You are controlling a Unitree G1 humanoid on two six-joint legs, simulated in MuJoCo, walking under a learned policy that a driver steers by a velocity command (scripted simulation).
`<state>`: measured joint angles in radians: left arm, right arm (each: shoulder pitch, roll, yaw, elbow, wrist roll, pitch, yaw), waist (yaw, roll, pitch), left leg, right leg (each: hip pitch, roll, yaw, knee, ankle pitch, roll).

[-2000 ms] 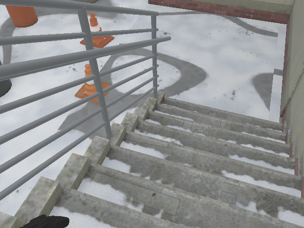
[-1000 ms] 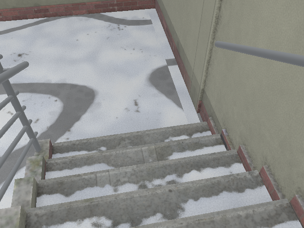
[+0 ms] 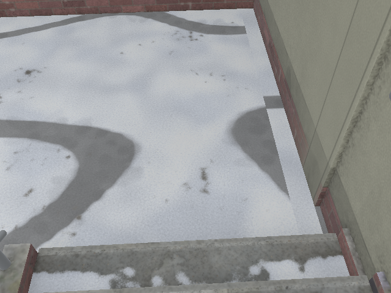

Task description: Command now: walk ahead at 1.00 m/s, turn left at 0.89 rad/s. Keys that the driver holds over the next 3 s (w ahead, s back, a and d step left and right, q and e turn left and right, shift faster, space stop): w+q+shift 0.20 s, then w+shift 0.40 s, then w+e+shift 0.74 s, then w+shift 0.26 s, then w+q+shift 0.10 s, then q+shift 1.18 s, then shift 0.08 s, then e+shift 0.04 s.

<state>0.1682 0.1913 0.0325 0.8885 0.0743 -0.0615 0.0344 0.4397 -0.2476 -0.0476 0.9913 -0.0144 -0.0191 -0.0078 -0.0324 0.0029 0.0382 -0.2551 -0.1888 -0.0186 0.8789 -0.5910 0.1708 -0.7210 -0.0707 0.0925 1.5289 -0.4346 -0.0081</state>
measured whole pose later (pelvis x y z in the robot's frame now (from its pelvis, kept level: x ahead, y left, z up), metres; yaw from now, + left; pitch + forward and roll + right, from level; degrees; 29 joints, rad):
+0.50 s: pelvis +0.42 +0.00 -0.23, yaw +20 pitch +0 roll -2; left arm 0.67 0.21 0.03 1.08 0.02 -0.10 0.01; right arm -0.02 -0.24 -0.02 0.78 -0.02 -0.04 0.04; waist 0.13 0.06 0.00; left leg -0.59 -0.02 0.01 0.70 0.29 0.12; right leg -0.12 0.00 -0.08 1.13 -0.89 -0.02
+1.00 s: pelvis +0.85 +0.09 -0.48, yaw +8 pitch -1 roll +0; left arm 0.48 0.22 0.05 1.05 0.02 -0.04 0.00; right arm 0.15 -0.21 -0.03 0.91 -0.08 -0.08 -0.01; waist 0.06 0.02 0.02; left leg -0.65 0.05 -0.05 1.66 -0.50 0.05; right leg -0.23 0.18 0.04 0.83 -0.56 -0.19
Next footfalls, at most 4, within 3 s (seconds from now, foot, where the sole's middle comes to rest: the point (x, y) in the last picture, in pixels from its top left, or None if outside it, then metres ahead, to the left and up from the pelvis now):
0.18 right None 0.29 -0.16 -0.88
0.54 left None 0.55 0.12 -1.04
0.88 right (193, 262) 0.82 0.03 -1.21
1.22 left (150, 208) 1.23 0.27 -1.37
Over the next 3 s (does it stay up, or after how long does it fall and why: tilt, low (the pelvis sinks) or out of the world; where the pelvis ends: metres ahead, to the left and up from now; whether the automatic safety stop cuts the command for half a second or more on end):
stays up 1.90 -0.05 -0.60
